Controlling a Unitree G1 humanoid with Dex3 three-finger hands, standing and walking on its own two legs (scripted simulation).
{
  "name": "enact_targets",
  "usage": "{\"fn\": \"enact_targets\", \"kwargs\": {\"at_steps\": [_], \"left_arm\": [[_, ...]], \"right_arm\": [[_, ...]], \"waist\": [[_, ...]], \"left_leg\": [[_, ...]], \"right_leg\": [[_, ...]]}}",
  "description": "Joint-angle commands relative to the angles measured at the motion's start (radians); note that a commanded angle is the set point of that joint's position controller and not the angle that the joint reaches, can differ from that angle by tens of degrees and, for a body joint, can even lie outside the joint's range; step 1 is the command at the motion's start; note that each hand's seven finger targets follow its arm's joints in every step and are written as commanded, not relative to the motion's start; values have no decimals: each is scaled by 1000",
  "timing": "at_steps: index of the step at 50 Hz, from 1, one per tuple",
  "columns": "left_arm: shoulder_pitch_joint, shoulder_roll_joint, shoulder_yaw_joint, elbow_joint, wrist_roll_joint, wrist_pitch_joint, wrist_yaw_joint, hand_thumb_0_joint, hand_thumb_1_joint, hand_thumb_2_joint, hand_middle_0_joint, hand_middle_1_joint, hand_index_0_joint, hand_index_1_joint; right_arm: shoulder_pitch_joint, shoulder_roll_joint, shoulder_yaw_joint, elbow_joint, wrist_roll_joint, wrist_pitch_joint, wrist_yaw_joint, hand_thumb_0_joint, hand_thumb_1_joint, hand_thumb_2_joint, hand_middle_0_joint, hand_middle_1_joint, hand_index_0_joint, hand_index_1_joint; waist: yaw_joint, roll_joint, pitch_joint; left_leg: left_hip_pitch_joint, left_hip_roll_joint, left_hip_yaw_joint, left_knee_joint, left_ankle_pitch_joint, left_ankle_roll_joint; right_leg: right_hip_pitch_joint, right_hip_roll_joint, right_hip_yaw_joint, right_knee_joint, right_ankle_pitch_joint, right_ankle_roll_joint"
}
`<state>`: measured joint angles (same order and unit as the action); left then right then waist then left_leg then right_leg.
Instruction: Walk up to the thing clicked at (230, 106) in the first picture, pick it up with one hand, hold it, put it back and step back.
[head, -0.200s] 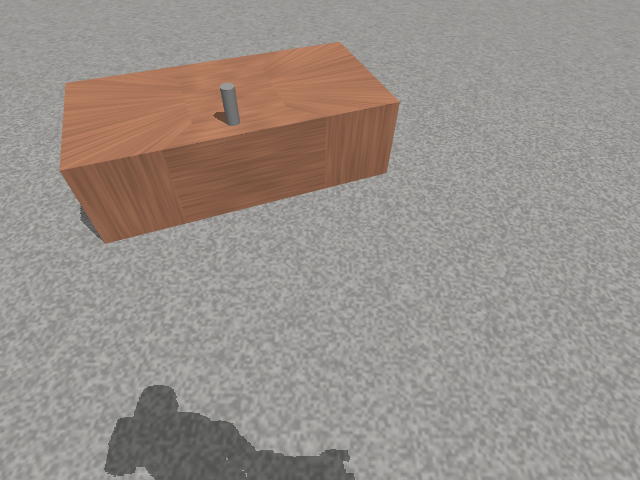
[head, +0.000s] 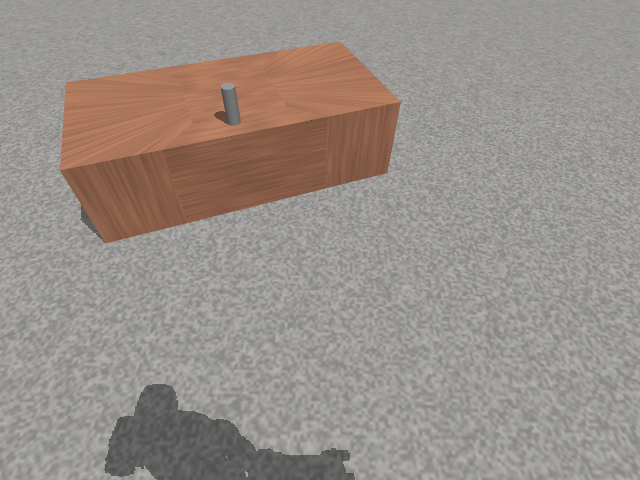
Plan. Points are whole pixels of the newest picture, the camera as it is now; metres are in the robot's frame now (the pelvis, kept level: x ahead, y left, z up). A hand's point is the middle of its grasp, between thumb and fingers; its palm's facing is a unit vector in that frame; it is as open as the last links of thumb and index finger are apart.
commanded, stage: stand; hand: right
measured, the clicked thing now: (231, 104) +1.42 +0.39 -0.32
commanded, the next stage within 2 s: walk up in 0.92 s
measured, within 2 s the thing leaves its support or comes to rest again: neither
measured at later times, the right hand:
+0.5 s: hand out of the picture +0.08 -0.25 -0.16, palm faces -0.03 +0.94 -0.33, open 7.4 cm
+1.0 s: hand out of the picture +0.09 -0.25 -0.16, palm faces -0.08 +0.94 -0.33, open 7.4 cm
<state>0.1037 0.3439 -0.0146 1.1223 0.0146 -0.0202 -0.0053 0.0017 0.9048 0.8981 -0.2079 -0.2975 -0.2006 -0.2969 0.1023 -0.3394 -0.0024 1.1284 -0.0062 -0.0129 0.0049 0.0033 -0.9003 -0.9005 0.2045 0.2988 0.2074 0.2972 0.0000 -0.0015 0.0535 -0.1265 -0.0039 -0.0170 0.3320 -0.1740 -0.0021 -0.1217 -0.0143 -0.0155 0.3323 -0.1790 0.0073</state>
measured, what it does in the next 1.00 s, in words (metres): stands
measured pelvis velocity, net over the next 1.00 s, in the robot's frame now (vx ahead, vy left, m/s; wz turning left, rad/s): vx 0.01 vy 0.00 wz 0.06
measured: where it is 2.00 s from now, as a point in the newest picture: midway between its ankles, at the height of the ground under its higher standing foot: (255, 417)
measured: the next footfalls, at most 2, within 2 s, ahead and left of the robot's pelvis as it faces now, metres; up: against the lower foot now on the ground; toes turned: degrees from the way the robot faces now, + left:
left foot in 1.28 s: +0.19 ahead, +0.26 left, +0.00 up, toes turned +17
right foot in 1.76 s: +0.50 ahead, +0.09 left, +0.00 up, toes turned +15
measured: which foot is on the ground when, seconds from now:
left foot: down 0.00-0.96, up 0.98-1.00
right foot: down 0.00-1.00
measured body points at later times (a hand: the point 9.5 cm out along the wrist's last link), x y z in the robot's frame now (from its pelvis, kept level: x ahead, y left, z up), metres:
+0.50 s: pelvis +0.01 +0.00 +0.00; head +0.02 +0.00 +0.45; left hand +0.08 +0.30 -0.13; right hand +0.08 -0.30 -0.13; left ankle +0.00 +0.12 -0.75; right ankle +0.00 -0.12 -0.75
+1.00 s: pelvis +0.01 +0.00 +0.00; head +0.02 +0.01 +0.45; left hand +0.08 +0.31 -0.13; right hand +0.10 -0.30 -0.13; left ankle +0.00 +0.12 -0.73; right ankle +0.00 -0.12 -0.75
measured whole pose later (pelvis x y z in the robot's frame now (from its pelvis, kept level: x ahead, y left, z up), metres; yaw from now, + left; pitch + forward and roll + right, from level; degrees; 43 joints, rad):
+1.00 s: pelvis +0.01 +0.00 +0.00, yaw +4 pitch -1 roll -1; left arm 0.14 0.35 0.04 1.06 0.03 -0.05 -0.03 0.00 0.90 0.90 -0.21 -0.30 -0.20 -0.30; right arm 0.16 -0.37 -0.04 1.06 -0.04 0.02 0.05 0.00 -0.90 -0.90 0.21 0.30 0.21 0.30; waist 0.00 0.01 0.04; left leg -0.25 0.00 -0.03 0.61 -0.35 0.03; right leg -0.11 -0.02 -0.08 0.36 -0.23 -0.01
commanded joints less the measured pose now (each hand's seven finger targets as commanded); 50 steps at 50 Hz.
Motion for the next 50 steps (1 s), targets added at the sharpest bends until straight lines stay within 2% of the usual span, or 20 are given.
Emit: {"fn": "enact_targets", "kwargs": {"at_steps": [1, 2, 11, 13, 15, 16, 17, 20, 21, 26, 29, 32, 37, 42, 45, 46, 47, 48, 49, 50], "left_arm": [[-36, 213, 43, -62, -7, -18, 17, 0, 900, 900, -200, -300, -200, -300], [-34, 208, 42, -63, -8, -16, 16, 0, 900, 900, -200, -300, -200, -300], [-29, 216, 47, -60, -5, -15, 15, 0, 900, 900, -200, -300, -200, -300], [-30, 218, 47, -61, -5, -15, 15, 0, 900, 900, -200, -300, -200, -300], [-36, 216, 47, -66, -5, -17, 15, 0, 900, 900, -200, -300, -200, -300], [-22, 206, 43, -62, -5, -17, 15, 0, 900, 900, -200, -300, -200, -300], [-29, 213, 45, -63, -5, -17, 15, 0, 900, 900, -200, -300, -200, -300], [-21, 211, 44, -59, -7, -17, 16, 0, 900, 900, -200, -300, -200, -300], [-20, 217, 45, -62, -6, -18, 16, 0, 900, 900, -200, -300, -200, -300], [-23, 217, 48, -61, -6, -13, 16, 0, 900, 900, -200, -300, -200, -300], [-21, 209, 45, -61, -7, -15, 16, 0, 900, 900, -200, -300, -200, -300], [-11, 205, 43, -58, -6, -15, 16, 0, 900, 900, -200, -300, -200, -300], [-22, 215, 49, -63, -6, -15, 18, 0, 900, 900, -200, -300, -200, -300], [-17, 213, 48, -62, -4, -14, 17, 0, 900, 900, -200, -300, -200, -300], [-21, 218, 50, -62, -5, -17, 17, 0, 900, 900, -200, -300, -200, -300], [82, 361, 140, -106, -1, -40, 1, 0, 900, 900, -200, -300, -200, -300], [156, 375, 157, -84, 13, -44, 0, 0, 900, 900, -200, -300, -200, -300], [162, 410, 177, -94, 21, -51, 4, 0, 900, 900, -200, -300, -200, -300], [116, 401, 178, -137, 21, -57, 6, 0, 900, 900, -200, -300, -200, -300], [86, 380, 177, -173, 21, -60, 6, 0, 900, 900, -200, -300, -200, -300]], "right_arm": [[-28, -207, -34, -56, 0, -22, -12, 0, -900, -900, 200, 300, 200, 300], [-33, -212, -34, -56, -1, -21, -12, 0, -900, -900, 200, 300, 200, 300], [-28, -208, -34, -58, 0, -20, -12, 0, -900, -900, 200, 300, 200, 300], [-32, -206, -33, -57, 0, -18, -11, 0, -900, -900, 200, 300, 200, 300], [-33, -218, -37, -61, -1, -20, -13, 0, -900, -900, 200, 300, 200, 300], [-36, -216, -35, -58, 0, -21, -12, 0, -900, -900, 200, 300, 200, 300], [-33, -217, -37, -61, 0, -22, -13, 0, -900, -900, 200, 300, 200, 300], [-30, -214, -34, -56, 1, -19, -12, 0, -900, -900, 200, 300, 200, 300], [-25, -212, -35, -57, 0, -20, -12, 0, -900, -900, 200, 300, 200, 300], [-27, -211, -32, -55, 0, -20, -15, 0, -900, -900, 200, 300, 200, 300], [-32, -215, -33, -57, 0, -20, -15, 0, -900, -900, 200, 300, 200, 300], [-30, -217, -34, -55, 1, -19, -14, 0, -900, -900, 200, 300, 200, 300], [-29, -213, -34, -61, 1, -19, -15, 0, -900, -900, 200, 300, 200, 300], [-34, -215, -34, -62, 1, -19, -15, 0, -900, -900, 200, 300, 200, 300], [-28, -214, -32, -63, 1, -19, -14, 0, -900, -900, 200, 300, 200, 300], [-7, -315, -108, -155, -23, -14, 24, 0, -900, -900, 200, 300, 200, 300], [-87, -285, -101, -193, -31, -3, 45, 0, -900, -900, 200, 300, 200, 300], [-137, -253, -96, -228, -44, 7, 53, 0, -900, -900, 200, 300, 200, 300], [-127, -264, -102, -242, -57, 9, 61, 0, -900, -900, 200, 300, 200, 300], [-96, -278, -111, -251, -54, 7, 72, 0, -900, -900, 200, 300, 200, 300]], "waist": [[-4, -3, -90], [1, 5, -75], [-2, 8, -80], [1, -7, -61], [0, -2, -110], [4, 1, -92], [-1, -3, -111], [-2, 0, -85], [-2, -12, -104], [1, 3, -90], [3, -1, -92], [4, -5, -76], [1, -3, -99], [2, 3, -83], [-1, -7, -95], [57, 6, -158], [109, -42, -75], [126, -173, -21], [105, -117, 3], [90, -87, 22]], "left_leg": [[15, 126, -88, -51, 148, 25], [-1, 124, -89, -58, 116, 24], [-1, 122, -90, -65, 81, 26], [-13, 120, -95, -68, 63, 24], [23, 129, -90, -50, 143, 28], [17, 127, -96, -54, 139, 26], [26, 128, -91, -48, 164, 27], [13, 124, -91, -53, 130, 27], [32, 127, -90, -48, 161, 26], [18, 125, -92, -59, 144, 22], [25, 131, -94, -52, 182, 24], [21, 128, -95, -56, 161, 24], [29, 129, -90, -52, 185, 24], [22, 128, -95, -57, 163, 23], [37, 131, -92, -52, 182, 25], [-178, 65, -131, 94, -271, 89], [-469, 25, -66, 194, -387, 65], [-595, 12, 1, 462, -291, 44], [-621, 80, -29, 539, -255, 26], [-614, 113, -45, 575, -245, 21]], "right_leg": [[31, -117, 90, -46, 129, -33], [22, -115, 91, -54, 100, -30], [23, -119, 97, -60, 71, -34], [14, -116, 94, -64, 40, -32], [42, -125, 96, -48, 126, -37], [24, -119, 91, -56, 114, -33], [48, -123, 91, -47, 143, -36], [30, -121, 93, -62, 119, -30], [43, -124, 91, -52, 151, -35], [35, -119, 88, -54, 121, -35], [44, -121, 86, -48, 151, -34], [34, -120, 86, -60, 134, -32], [56, -123, 84, -49, 167, -34], [44, -121, 86, -63, 138, -32], [54, -124, 85, -56, 167, -32], [240, -92, 49, 30, -282, -61], [343, -193, 175, -52, -490, -116], [301, -378, 368, -210, -613, -177], [223, -474, 413, -229, -581, -232], [173, -482, 399, -232, -559, -261]]}}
